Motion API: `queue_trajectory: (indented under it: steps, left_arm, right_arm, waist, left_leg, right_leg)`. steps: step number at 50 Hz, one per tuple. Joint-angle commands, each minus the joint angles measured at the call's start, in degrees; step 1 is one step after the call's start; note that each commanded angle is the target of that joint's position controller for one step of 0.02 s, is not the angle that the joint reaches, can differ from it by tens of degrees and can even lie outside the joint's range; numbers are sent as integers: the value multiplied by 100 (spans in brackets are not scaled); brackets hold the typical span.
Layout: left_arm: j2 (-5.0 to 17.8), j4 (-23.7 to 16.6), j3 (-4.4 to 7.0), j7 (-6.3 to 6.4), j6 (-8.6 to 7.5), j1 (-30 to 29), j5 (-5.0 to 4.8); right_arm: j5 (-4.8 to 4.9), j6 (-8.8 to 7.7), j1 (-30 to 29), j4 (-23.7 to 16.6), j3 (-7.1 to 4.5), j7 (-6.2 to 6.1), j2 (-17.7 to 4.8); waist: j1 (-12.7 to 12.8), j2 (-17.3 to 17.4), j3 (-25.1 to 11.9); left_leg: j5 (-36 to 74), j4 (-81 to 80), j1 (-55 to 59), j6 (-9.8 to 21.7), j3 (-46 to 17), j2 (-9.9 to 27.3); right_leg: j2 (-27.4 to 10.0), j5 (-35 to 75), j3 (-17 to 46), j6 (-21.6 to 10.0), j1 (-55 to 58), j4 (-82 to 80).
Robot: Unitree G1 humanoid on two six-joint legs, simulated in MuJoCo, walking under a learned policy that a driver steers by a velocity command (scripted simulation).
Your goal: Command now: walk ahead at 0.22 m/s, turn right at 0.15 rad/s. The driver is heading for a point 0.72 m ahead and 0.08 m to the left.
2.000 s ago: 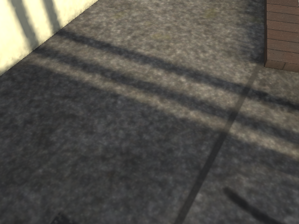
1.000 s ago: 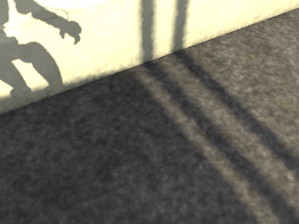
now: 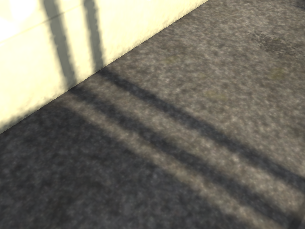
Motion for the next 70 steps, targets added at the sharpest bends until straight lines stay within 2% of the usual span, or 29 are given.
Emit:
queue_trajectory:
  steps: [1,3,4,5,6,8,10,16,22,24,25,26,27,28,29,30,33,39,43,47,50,52,53,54,55,56,58,64,70]
  left_arm:
    - [562,-266,102,-68,-218,-37,-14]
    - [675,81,157,-52,-287,783,-28]
    - [961,245,220,-10,-313,1468,-19]
    - [1585,278,391,-66,-361,1638,10]
    - [1210,159,291,-78,-500,1421,57]
    - [776,36,166,-70,-651,932,51]
    - [642,5,112,-68,-666,824,45]
    - [851,84,168,-24,-661,1185,53]
    - [1042,264,240,-25,-631,1432,-56]
    - [1126,265,259,-9,-567,1338,-30]
    - [1003,255,204,13,-531,1394,10]
    - [647,94,76,21,-536,1608,104]
    - [-33,51,-118,-9,-660,2201,47]
    - [652,42,41,-42,-778,1636,-102]
    - [875,-138,109,-72,-847,1137,-209]
    - [816,-187,87,-43,-885,898,-150]
    - [569,-105,106,-37,-744,1088,-32]
    - [421,-398,63,-24,-630,270,88]
    - [241,-603,-32,-127,-734,-532,49]
    - [294,-856,-53,-270,-786,-1081,-2]
    - [490,-920,10,-331,-820,-927,8]
    - [863,-592,216,-272,-845,347,26]
    - [1258,-398,341,-203,-832,1404,110]
    - [1743,-290,437,-199,-789,1653,198]
    - [1139,-352,279,-207,-784,1670,184]
    - [904,-405,183,-197,-793,1209,192]
    - [593,-445,88,-204,-794,461,164]
    - [629,-134,68,-177,-855,-120,189]
    - [819,292,79,-95,-619,108,130]
  right_arm:
    - [153,-57,-20,-178,-326,33,-1268]
    - [124,-123,-136,-134,-200,81,-876]
    - [-20,-217,-444,-295,-41,158,-357]
    - [3,-318,-826,-650,-84,132,-458]
    - [81,-385,-979,-650,-201,132,-896]
    - [186,-412,-642,-445,-252,211,-944]
    - [82,-442,-753,-432,-251,246,-891]
    - [53,-454,-1404,-583,-35,350,-425]
    - [101,-468,-1607,-740,-56,468,-725]
    - [82,-463,-830,-549,-195,424,-992]
    - [92,-442,128,-251,-329,368,-1219]
    - [4,-417,1010,-73,-436,300,-1620]
    - [-12,-414,1295,53,-456,357,-1894]
    - [45,-448,1047,7,-289,358,-1325]
    - [43,-460,604,-39,-228,337,-1167]
    - [7,-468,208,-106,-201,326,-1084]
    - [-111,-540,-241,-130,-125,335,-779]
    - [-31,-586,67,129,-161,215,-988]
    - [33,-520,463,292,-175,154,-1137]
    - [75,-383,874,505,-198,143,-1197]
    - [102,-278,894,568,-239,110,-1278]
    - [76,-222,680,518,-211,103,-1254]
    - [-35,-238,690,370,-78,107,-934]
    - [-14,-350,1487,293,117,137,-214]
    - [97,-440,1257,436,-2,147,-780]
    - [221,-473,827,308,-112,141,-1116]
    - [91,-429,425,269,-139,49,-1073]
    - [-45,-47,464,255,-10,-20,-486]
    - [-38,-12,-308,106,-20,37,-700]
  waist:
    - [97,885,88]
    - [480,660,-154]
    - [687,-322,-513]
    - [788,-1422,-218]
    - [818,-828,136]
    - [493,-754,376]
    - [423,-583,495]
    - [606,-482,440]
    - [435,-535,527]
    - [-53,-594,-58]
    - [-480,-515,-678]
    - [-679,264,-1521]
    - [-318,1925,-2395]
    - [-515,1394,-1837]
    - [-399,1106,-988]
    - [-217,566,-621]
    - [228,662,-325]
    - [152,347,186]
    - [-172,305,313]
    - [-336,332,419]
    - [-95,474,268]
    - [624,490,-542]
    - [1014,88,-1484]
    - [583,-1476,-2265]
    - [823,-1107,-2359]
    - [765,-801,-1511]
    - [396,-213,-722]
    - [-137,-419,-537]
    - [168,-418,-580]
  left_leg:
    - [-1397,-1171,-176,1010,-1503,1327]
    - [-1058,-469,-969,647,-1136,1011]
    - [-1051,1157,-1836,233,-415,454]
    - [-1940,2257,-3284,-62,21,-200]
    - [-2048,3258,-3666,-86,-527,147]
    - [-1058,3591,-3917,32,-701,457]
    - [-247,3350,-3866,-43,-696,597]
    - [1341,1527,-2633,-331,-294,304]
    - [1148,678,-2107,49,-388,174]
    - [881,595,-922,287,-128,-136]
    - [861,645,420,450,-63,-220]
    - [415,732,2339,879,-1484,907]
    - [-1381,-313,3465,1639,-4355,2049]
    - [-1921,-863,3035,1404,-4579,1941]
    - [-1558,-931,2286,1190,-3758,1821]
    - [-905,-1000,1513,1095,-3165,1634]
    - [119,-1442,295,1110,-2190,1207]
    - [890,-1904,106,1189,-1331,1064]
    - [1124,-1875,286,1001,-863,910]
    - [1350,-1520,1109,961,-913,1224]
    - [2260,-966,1548,814,-1104,1409]
    - [3663,516,1252,593,-894,1019]
    - [2512,2163,136,381,-693,670]
    - [-1072,4245,-2124,-66,-516,-422]
    - [-2023,4984,-2588,-99,-1384,-404]
    - [-1791,5237,-2854,-106,-1385,-203]
    - [-1262,4740,-2543,-213,-1046,253]
    - [-262,2700,-1323,-420,-780,435]
    - [644,1211,-797,-381,-627,281]
  right_leg:
    - [212,539,-557,-406,548,-1425]
    - [22,792,-222,-765,2026,-1941]
    - [-968,956,1112,-1054,2976,-2172]
    - [-2025,-21,2909,-1946,2952,-2722]
    - [-2137,-412,3178,-2208,2680,-3016]
    - [-1620,-653,2319,-1784,2512,-3182]
    - [-1403,422,1721,-1573,2322,-3345]
    - [-900,1958,401,-1397,1484,-3446]
    - [-1377,2537,393,-1253,2022,-3138]
    - [-1216,4547,128,-1076,2120,-2046]
    - [-937,4973,-100,-912,1688,-877]
    - [-538,3455,-312,-659,151,1062]
    - [491,-803,125,-409,-1420,2821]
    - [242,-931,704,-490,-2035,3447]
    - [-53,-448,488,-596,-2392,3510]
    - [-342,92,343,-633,-2209,3260]
    - [-709,783,356,-586,-1474,2698]
    - [-772,2079,205,-228,-2094,1134]
    - [-490,3001,-102,-218,-1767,-277]
    - [-347,2753,-88,-368,-1939,-900]
    - [-181,2049,-85,-581,-1527,-1163]
    - [110,1990,-337,-838,342,-1379]
    - [-731,2121,472,-1159,2213,-1045]
    - [-2170,1617,3107,-2035,4168,-1510]
    - [-2210,1962,3723,-2049,4030,-1996]
    - [-2056,3004,2683,-1867,3350,-1943]
    - [-1558,4782,1279,-1648,1948,-2015]
    - [-1105,5420,29,-1643,597,-2568]
    - [-1115,4196,-29,-1543,838,-2423]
